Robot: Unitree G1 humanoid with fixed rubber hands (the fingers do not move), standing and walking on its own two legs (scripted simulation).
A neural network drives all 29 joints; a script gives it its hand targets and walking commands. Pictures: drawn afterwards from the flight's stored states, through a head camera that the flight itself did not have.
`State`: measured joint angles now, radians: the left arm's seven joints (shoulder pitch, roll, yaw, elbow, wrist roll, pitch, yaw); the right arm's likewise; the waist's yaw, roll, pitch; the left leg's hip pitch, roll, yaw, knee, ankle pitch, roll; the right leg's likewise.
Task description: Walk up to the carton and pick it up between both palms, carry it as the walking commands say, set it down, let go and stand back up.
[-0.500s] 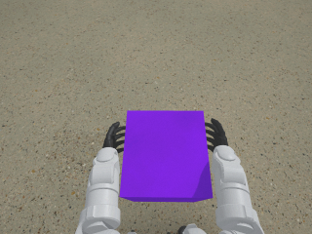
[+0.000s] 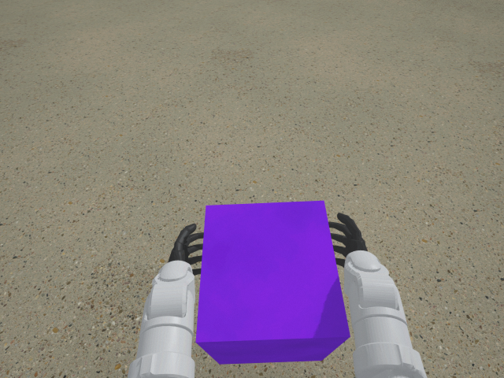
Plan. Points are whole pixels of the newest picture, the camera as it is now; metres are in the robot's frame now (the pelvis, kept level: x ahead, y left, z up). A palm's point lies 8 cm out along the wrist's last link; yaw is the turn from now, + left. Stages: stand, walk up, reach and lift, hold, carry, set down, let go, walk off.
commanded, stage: reach and lift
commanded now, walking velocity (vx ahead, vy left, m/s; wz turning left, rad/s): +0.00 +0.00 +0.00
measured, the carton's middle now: (267, 288) +0.31 -0.02 -0.06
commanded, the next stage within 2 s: hold in 1.64 s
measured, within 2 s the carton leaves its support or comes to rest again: neither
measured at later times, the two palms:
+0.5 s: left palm (170, 264) +0.31 +0.13 +0.05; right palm (356, 252) +0.30 -0.16 +0.06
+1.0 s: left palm (162, 266) +0.30 +0.14 +0.06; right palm (348, 252) +0.31 -0.15 +0.06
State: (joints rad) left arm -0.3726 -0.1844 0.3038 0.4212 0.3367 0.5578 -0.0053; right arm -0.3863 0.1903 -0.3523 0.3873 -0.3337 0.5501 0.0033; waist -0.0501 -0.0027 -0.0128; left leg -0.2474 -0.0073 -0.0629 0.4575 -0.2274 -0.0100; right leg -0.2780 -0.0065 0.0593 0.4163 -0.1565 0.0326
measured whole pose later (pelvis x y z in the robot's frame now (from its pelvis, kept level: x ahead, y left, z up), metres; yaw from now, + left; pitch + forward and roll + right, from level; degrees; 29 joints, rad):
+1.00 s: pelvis +0.01 +0.00 +0.01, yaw +1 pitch -7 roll +0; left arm -0.33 -0.17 0.23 0.29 0.32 0.74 -0.01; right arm -0.33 0.17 -0.25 0.27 -0.32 0.74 0.00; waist 0.00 0.01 0.04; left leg -0.03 -0.01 -0.08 0.35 -0.20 -0.01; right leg -0.06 -0.01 0.05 0.31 -0.13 0.03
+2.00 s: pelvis +0.00 +0.00 +0.01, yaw +1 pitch -8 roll +0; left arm -0.27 -0.15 0.18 0.24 0.29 0.77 0.00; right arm -0.28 0.16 -0.21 0.23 -0.29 0.77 0.00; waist -0.01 0.01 0.03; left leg -0.03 -0.01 -0.07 0.36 -0.20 -0.01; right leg -0.06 -0.01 0.05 0.33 -0.14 0.03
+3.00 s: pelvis +0.00 +0.00 +0.00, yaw +1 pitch -5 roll +0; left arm -0.25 -0.15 0.16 0.20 0.27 0.79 0.01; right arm -0.27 0.15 -0.19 0.19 -0.29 0.78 0.00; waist 0.00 0.01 -0.01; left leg -0.10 -0.01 -0.08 0.41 -0.21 -0.02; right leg -0.14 -0.01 0.05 0.39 -0.16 0.03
